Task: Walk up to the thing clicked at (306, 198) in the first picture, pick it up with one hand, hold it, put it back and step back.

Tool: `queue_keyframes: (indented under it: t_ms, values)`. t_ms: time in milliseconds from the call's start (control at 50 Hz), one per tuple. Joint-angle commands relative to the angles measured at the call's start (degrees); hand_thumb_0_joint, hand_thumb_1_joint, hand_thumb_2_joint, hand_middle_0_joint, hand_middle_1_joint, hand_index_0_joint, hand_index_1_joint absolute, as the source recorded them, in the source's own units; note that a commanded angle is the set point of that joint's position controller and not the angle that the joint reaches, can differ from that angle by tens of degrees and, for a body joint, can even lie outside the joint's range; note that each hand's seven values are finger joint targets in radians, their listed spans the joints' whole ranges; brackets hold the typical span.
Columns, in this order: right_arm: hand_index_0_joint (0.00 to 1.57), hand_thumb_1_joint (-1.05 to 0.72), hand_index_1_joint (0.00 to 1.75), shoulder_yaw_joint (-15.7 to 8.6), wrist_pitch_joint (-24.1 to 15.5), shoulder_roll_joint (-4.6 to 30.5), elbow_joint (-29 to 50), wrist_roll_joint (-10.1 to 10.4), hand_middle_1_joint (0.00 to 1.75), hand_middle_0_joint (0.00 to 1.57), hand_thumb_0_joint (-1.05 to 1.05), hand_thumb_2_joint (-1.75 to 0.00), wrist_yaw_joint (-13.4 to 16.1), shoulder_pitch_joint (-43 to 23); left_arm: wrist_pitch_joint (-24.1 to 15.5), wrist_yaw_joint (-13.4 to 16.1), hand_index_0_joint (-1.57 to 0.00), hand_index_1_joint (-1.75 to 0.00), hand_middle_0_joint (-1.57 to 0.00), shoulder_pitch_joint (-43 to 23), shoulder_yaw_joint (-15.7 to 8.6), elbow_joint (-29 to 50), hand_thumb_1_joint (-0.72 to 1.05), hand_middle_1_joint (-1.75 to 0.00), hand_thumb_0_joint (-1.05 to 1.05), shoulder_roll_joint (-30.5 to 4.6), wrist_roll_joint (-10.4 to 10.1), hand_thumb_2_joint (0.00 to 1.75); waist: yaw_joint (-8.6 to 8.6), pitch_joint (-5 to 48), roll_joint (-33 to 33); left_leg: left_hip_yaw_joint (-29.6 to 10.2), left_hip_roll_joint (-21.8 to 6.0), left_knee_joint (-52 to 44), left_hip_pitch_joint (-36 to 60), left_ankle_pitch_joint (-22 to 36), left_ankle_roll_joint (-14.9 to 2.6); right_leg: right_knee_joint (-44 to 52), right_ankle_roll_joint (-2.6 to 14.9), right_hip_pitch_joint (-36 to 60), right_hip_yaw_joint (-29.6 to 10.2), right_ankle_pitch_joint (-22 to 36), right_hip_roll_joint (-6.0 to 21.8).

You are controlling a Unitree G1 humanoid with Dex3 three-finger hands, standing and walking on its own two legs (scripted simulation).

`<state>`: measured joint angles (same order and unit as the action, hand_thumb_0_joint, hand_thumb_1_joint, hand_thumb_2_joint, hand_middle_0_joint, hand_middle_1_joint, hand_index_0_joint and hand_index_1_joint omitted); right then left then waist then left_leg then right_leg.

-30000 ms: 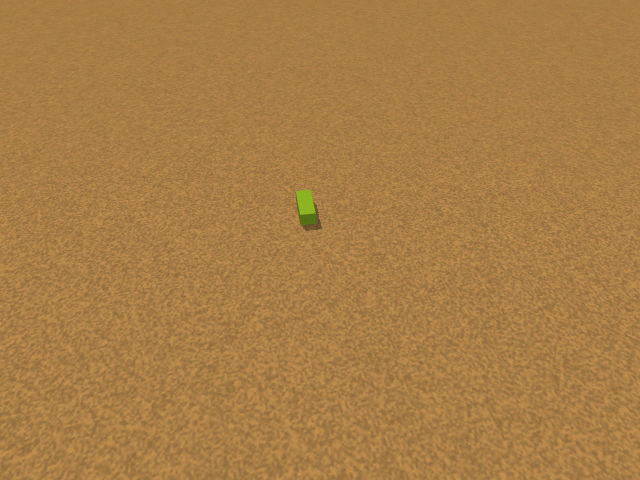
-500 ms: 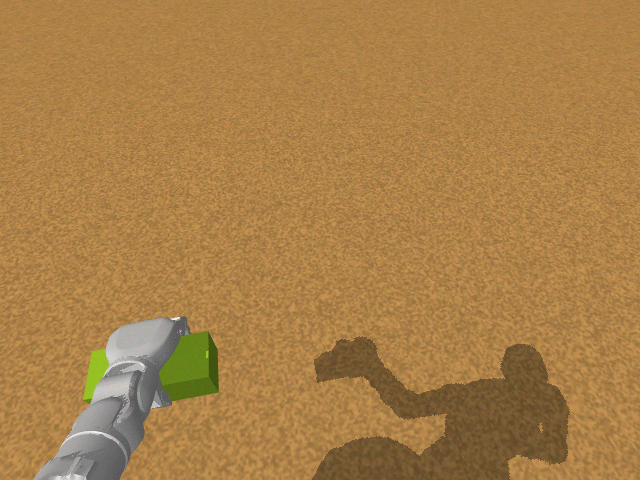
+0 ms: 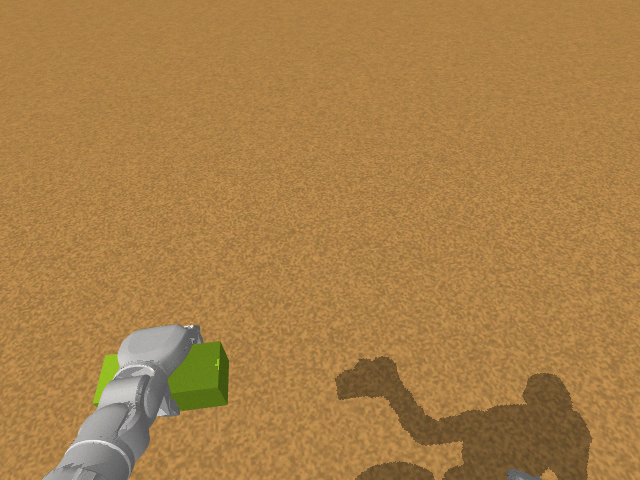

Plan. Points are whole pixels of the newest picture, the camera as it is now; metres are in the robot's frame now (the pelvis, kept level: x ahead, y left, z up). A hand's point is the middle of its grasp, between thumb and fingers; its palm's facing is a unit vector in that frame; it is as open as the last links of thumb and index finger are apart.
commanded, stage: hold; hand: left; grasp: from above
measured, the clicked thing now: (167, 380) +0.31 +0.24 -0.08
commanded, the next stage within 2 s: crouch in 1.46 s
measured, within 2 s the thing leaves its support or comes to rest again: neither
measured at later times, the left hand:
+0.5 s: hand (164, 387) +0.28 +0.22 -0.03, palm faces -0.45 -0.07 -0.89, open 10.2 cm
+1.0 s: hand (158, 390) +0.27 +0.22 -0.02, palm faces -0.44 -0.06 -0.90, open 10.2 cm
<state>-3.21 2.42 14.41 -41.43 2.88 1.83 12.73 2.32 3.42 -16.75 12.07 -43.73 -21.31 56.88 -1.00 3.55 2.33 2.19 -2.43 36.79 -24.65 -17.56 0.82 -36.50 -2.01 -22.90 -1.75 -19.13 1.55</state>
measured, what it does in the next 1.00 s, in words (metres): stands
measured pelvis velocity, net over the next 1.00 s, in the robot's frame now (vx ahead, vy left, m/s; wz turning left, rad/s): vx -0.02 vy -0.01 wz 0.00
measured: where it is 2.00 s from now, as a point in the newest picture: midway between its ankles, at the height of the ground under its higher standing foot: outside the picture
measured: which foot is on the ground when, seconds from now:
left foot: down 0.00-1.00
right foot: down 0.00-1.00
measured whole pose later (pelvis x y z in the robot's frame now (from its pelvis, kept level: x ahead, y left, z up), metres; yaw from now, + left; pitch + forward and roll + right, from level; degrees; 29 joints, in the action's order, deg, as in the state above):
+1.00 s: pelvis -0.02 -0.01 +0.01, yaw +0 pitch +0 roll +0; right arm -1.9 3.8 14.4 -39.2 3.8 2.8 10.1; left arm 1.6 -3.1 -13.5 12.6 -35.0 -22.5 56.1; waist 0.8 0.8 3.3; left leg 2.6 -2.3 27.9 -15.9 -12.3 1.1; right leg -29.2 -1.5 -15.0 -1.9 -14.6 1.5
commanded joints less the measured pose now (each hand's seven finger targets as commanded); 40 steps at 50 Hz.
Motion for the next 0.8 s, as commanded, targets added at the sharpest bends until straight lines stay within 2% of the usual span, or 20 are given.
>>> queue_keyframes:
  t_ms: [0, 20, 60, 120, 180, 280, 300, 320, 340, 360, 420, 500, 520, 560, 640, 660, 680, 700, 740, 780]
  values:
    - [0.20, -0.88, 0.30, -2.3, -1.6, 8.0, 6.8, -0.1, 0.30, 0.20, 0.00, -0.89, 0.7, -1.9, 0.4, 1.9, -0.91, -0.84, -0.85, -19.2, -5.4, 12.3, 0.59, -0.90, 0.00, -12.6, 0.5, 0.83, -0.03, 15.5, -0.8, 0.0, 2.8, -4.6, 11.6, 17.8, -0.89, 5.3, 1.71, 5.0, 1.2, 17.8, -3.3]
    - [0.20, -0.89, 0.30, -2.2, -1.4, 7.9, 6.9, 0.0, 0.30, 0.20, 0.00, -0.89, 0.7, -2.3, 0.5, 1.6, -0.91, -0.84, -0.86, -18.3, -5.5, 12.2, 0.59, -0.89, 0.00, -12.7, 0.5, 0.84, 0.65, 14.7, -0.3, 0.1, 2.8, -5.0, 11.8, 18.3, -0.80, 5.6, 1.80, 5.0, 1.3, 17.9, -3.3]
    - [0.20, -0.88, 0.30, -2.2, -1.3, 8.1, 7.2, 0.0, 0.30, 0.20, 0.00, -0.89, 0.7, -2.4, 0.3, 1.0, -0.91, -0.85, -0.85, -18.5, -5.1, 13.2, 0.60, -0.91, 0.00, -12.3, 0.5, 0.82, 0.25, 14.7, -1.2, 0.0, 2.6, -5.4, 12.1, 18.1, -0.92, 5.9, 1.83, 5.3, 1.3, 17.6, -3.4]
    - [0.20, -0.88, 0.30, -2.0, -1.2, 7.9, 7.6, 0.0, 0.30, 0.20, 0.00, -0.89, 0.8, -3.1, 0.2, 0.2, -0.91, -0.84, -0.86, -17.5, -5.0, 13.0, 0.60, -0.89, 0.00, -12.3, 0.3, 0.82, 0.64, 14.0, -0.8, 0.0, 2.6, -6.2, 12.4, 17.8, -1.02, 6.5, 1.85, 5.8, 1.4, 17.1, -3.4]
    - [0.20, -0.89, 0.30, -2.0, -1.0, 7.8, 8.1, 0.1, 0.30, 0.20, 0.00, -0.89, 0.9, -3.5, 0.3, -0.2, -0.92, -0.86, -0.86, -17.6, -4.9, 14.5, 0.61, -0.92, 0.00, -12.1, 0.4, 0.82, 0.66, 14.4, -2.0, 0.5, 2.8, -6.3, 13.5, 18.7, -1.37, 7.2, 1.48, 6.6, 1.3, 18.9, -3.1]
    - [0.20, -0.89, 0.30, -1.8, -0.8, 7.8, 8.7, 0.2, 0.30, 0.20, 0.00, -0.89, 0.9, -4.4, 0.4, -0.4, -0.93, -0.86, -0.87, -17.5, -5.0, 15.3, 0.62, -0.92, 0.00, -12.2, 0.1, 0.85, 0.73, 12.6, -1.5, 0.4, 2.6, -7.9, 13.5, 15.6, -1.21, 8.5, 1.78, 6.1, 1.4, 15.1, -3.3]
    - [0.20, -0.89, 0.30, -1.9, -0.8, 7.8, 8.6, 0.2, 0.30, 0.20, 0.00, -0.89, 0.8, -4.4, 0.5, -0.6, -0.92, -0.85, -0.87, -16.4, -4.9, 14.0, 0.61, -0.91, 0.00, -11.8, 0.3, 0.84, 0.68, 12.0, -1.8, 0.4, 2.6, -8.3, 13.7, 15.6, -1.24, 8.7, 1.80, 6.7, 1.6, 15.0, -3.2]
    - [0.20, -0.89, 0.30, -1.8, -0.8, 7.8, 8.8, 0.2, 0.30, 0.20, 0.00, -0.89, 0.8, -4.4, 0.1, -0.7, -0.91, -0.85, -0.86, -18.7, -5.4, 17.4, 0.60, -0.91, 0.00, -12.8, 0.2, 0.84, 0.96, 13.8, -0.3, 0.4, 2.6, -8.4, 14.3, 16.0, -1.19, 8.4, 1.93, 7.0, 1.4, 15.3, -3.2]
    - [0.20, -0.89, 0.30, -1.8, -0.7, 7.7, 8.7, 0.2, 0.30, 0.20, 0.00, -0.89, 0.9, -4.9, 0.2, -0.6, -0.91, -0.86, -0.87, -18.4, -5.9, 16.7, 0.60, -0.91, 0.00, -13.4, 0.4, 0.86, 1.38, 13.7, -0.2, 0.4, 2.6, -8.4, 14.7, 16.7, -1.10, 8.6, 1.90, 6.9, 1.5, 15.6, -3.3]
    - [0.20, -0.89, 0.30, -1.6, -0.7, 7.7, 8.9, 0.2, 0.30, 0.20, 0.00, -0.89, 0.9, -4.9, 0.3, -0.8, -0.91, -0.87, -0.86, -17.4, -5.3, 15.9, 0.59, -0.92, 0.00, -12.5, 0.4, 0.86, 0.82, 12.8, -1.6, 0.5, 2.7, -8.4, 14.4, 16.3, -1.28, 9.0, 1.70, 7.0, 1.4, 15.4, -3.2]
    - [0.20, -0.89, 0.30, -1.6, -0.8, 7.5, 9.0, 0.3, 0.30, 0.20, 0.00, -0.89, 1.0, -5.5, 0.1, -1.1, -0.92, -0.87, -0.86, -16.8, -5.2, 16.1, 0.61, -0.93, 0.00, -12.2, 0.1, 0.85, 0.72, 12.0, -1.4, 0.6, 2.7, -9.1, 14.6, 14.3, -1.35, 9.7, 1.77, 6.6, 1.2, 13.8, -3.1]
    - [0.20, -0.89, 0.30, -1.5, -0.8, 7.6, 9.3, 0.2, 0.30, 0.20, 0.00, -0.89, 1.1, -5.8, 0.1, -1.4, -0.91, -0.87, -0.85, -17.5, -5.1, 17.1, 0.58, -0.92, 0.00, -12.5, 0.1, 0.84, 0.81, 12.3, -2.1, 0.5, 2.6, -9.4, 15.2, 14.9, -1.45, 10.2, 1.64, 7.4, 1.5, 14.3, -3.1]
    - [0.20, -0.89, 0.30, -1.4, -0.8, 7.6, 9.4, 0.3, 0.30, 0.20, 0.00, -0.89, 1.1, -6.1, -0.1, -1.4, -0.90, -0.86, -0.85, -18.0, -5.7, 18.7, 0.58, -0.92, 0.00, -13.0, 0.0, 0.84, 1.28, 12.9, -1.1, 0.7, 2.8, -9.7, 15.5, 14.5, -1.42, 10.3, 1.70, 7.8, 1.3, 13.9, -3.0]
    - [0.20, -0.89, 0.30, -1.3, -0.9, 7.5, 9.7, 0.3, 0.30, 0.20, 0.00, -0.89, 1.2, -6.6, -0.2, -1.6, -0.90, -0.86, -0.85, -16.6, -5.5, 17.3, 0.58, -0.92, 0.00, -12.6, -0.2, 0.83, 1.28, 10.8, -1.5, 0.6, 2.7, -10.3, 14.8, 13.2, -1.39, 11.0, 1.76, 7.4, 1.5, 12.4, -3.0]
    - [0.20, -0.89, 0.30, -1.3, -0.9, 7.5, 9.7, 0.3, 0.30, 0.20, 0.00, -0.90, 1.2, -6.9, -0.3, -1.9, -0.89, -0.86, -0.84, -17.0, -6.0, 18.5, 0.57, -0.92, 0.00, -13.2, 0.1, 0.82, 1.40, 11.2, -1.2, 0.6, 2.7, -10.7, 15.5, 13.1, -1.44, 11.3, 1.80, 7.9, 1.5, 12.2, -3.0]
    - [0.20, -0.89, 0.30, -1.3, -1.0, 7.6, 9.8, 0.4, 0.30, 0.20, 0.00, -0.89, 1.2, -7.0, -0.5, -2.0, -0.89, -0.86, -0.84, -18.1, -5.9, 20.2, 0.57, -0.92, 0.00, -13.4, -0.1, 0.83, 1.50, 12.7, -0.6, 0.6, 2.6, -10.7, 16.3, 13.7, -1.34, 11.0, 1.90, 8.4, 1.5, 12.6, -3.0]
    - [0.20, -0.90, 0.30, -1.2, -0.9, 7.3, 9.5, 0.4, 0.30, 0.20, 0.00, -0.90, 1.3, -7.2, -0.2, -2.1, -0.90, -0.87, -0.85, -16.8, -5.7, 18.0, 0.57, -0.92, 0.00, -13.1, 0.1, 0.84, 1.52, 11.7, -1.2, 0.7, 2.7, -10.7, 16.1, 14.2, -1.40, 11.3, 1.80, 8.2, 1.5, 13.1, -2.9]
    - [0.20, -0.90, 0.30, -1.2, -1.0, 7.4, 9.8, 0.5, 0.30, 0.20, 0.00, -0.90, 1.3, -7.3, -0.3, -2.2, -0.89, -0.87, -0.84, -18.1, -5.4, 19.9, 0.56, -0.92, 0.00, -12.9, 0.0, 0.85, 1.09, 11.9, -1.0, 0.8, 2.7, -10.7, 16.4, 14.0, -1.41, 11.4, 1.76, 8.1, 1.4, 13.0, -2.9]
    - [0.20, -0.89, 0.30, -1.1, -1.0, 7.5, 9.7, 0.5, 0.30, 0.20, 0.00, -0.89, 1.4, -7.5, -0.3, -2.4, -0.89, -0.86, -0.84, -16.9, -6.1, 18.8, 0.57, -0.91, 0.00, -13.7, -0.1, 0.81, 1.47, 10.4, -1.3, 0.7, 2.6, -11.2, 15.9, 13.2, -1.38, 12.0, 1.80, 8.0, 1.6, 11.9, -3.0]
    - [0.20, -0.89, 0.30, -0.9, -1.1, 7.2, 10.0, 0.5, 0.30, 0.20, 0.00, -0.90, 1.4, -8.0, -0.5, -3.0, -0.89, -0.86, -0.83, -18.0, -5.2, 19.9, 0.57, -0.92, 0.00, -13.0, -0.3, 0.80, 1.57, 10.4, -1.3, 0.7, 2.7, -11.6, 16.0, 12.2, -1.43, 12.3, 1.84, 7.8, 1.5, 11.1, -3.0]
